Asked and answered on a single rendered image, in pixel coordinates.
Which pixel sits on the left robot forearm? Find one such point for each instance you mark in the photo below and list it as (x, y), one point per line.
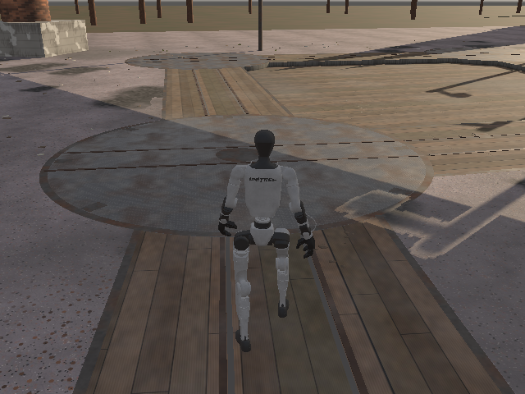
(225, 213)

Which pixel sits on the right robot foot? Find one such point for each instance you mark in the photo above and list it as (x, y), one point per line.
(282, 311)

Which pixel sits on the robot right hand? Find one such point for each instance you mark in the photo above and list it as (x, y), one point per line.
(310, 246)

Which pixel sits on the robot left hand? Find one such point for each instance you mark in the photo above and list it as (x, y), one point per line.
(221, 227)

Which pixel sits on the robot left upper arm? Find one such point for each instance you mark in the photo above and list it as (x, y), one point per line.
(234, 184)

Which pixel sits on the right robot shin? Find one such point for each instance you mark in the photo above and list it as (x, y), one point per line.
(282, 281)

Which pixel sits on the right robot forearm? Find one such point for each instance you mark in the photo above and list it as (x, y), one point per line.
(303, 223)

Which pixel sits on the robot right upper arm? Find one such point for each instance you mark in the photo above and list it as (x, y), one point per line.
(289, 174)

